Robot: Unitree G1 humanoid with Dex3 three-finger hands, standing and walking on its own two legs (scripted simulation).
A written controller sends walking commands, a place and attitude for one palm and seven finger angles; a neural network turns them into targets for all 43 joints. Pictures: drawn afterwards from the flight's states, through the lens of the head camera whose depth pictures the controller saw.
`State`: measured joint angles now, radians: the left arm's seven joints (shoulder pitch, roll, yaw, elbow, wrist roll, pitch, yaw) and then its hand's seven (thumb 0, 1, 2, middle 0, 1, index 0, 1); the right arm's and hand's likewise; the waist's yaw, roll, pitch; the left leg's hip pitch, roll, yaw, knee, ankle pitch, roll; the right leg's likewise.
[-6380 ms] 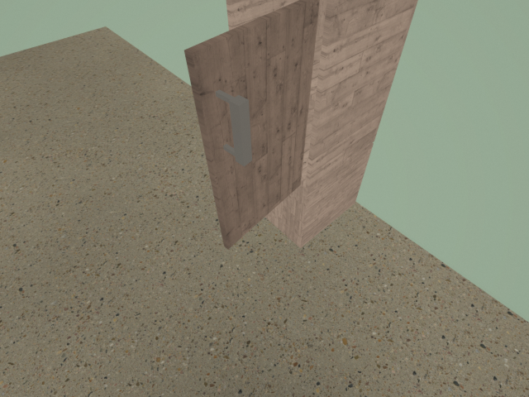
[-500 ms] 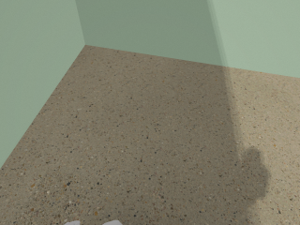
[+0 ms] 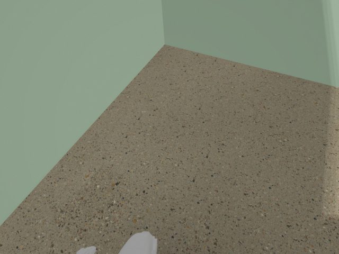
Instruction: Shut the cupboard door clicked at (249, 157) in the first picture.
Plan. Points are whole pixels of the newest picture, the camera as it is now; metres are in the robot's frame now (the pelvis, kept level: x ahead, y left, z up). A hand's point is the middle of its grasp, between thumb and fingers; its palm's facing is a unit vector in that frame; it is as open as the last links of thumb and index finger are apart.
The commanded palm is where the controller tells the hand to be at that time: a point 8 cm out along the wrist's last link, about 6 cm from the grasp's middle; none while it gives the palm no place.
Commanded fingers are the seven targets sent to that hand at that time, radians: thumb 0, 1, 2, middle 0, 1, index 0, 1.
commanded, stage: walk to a spot facing it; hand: left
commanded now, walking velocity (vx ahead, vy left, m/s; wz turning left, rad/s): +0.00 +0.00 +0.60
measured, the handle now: out of the picture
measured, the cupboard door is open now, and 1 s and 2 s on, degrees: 96 96 96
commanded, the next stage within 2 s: none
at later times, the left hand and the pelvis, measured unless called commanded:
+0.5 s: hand out of the picture +0.01 +0.24 -0.16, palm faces +0.35 -0.90 -0.27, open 7.4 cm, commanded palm none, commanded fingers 0.00 0.90 0.90 -0.20 -0.30 -0.20 -0.30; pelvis +0.00 +0.00 +0.00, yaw +19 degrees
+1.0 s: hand out of the picture -0.06 +0.16 -0.17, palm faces +0.62 -0.75 -0.24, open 7.3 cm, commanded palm none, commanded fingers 0.00 0.90 0.90 -0.20 -0.30 -0.20 -0.30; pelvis +0.02 -0.03 -0.01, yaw +39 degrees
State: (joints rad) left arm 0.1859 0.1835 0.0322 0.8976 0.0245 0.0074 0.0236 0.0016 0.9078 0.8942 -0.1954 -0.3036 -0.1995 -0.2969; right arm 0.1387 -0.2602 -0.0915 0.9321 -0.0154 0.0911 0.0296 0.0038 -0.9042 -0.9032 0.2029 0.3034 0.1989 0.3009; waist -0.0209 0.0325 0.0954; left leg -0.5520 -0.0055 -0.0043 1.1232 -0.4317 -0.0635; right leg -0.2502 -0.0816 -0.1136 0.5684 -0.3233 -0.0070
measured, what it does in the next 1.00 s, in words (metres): steps on the spot, turning left: left foot, then right foot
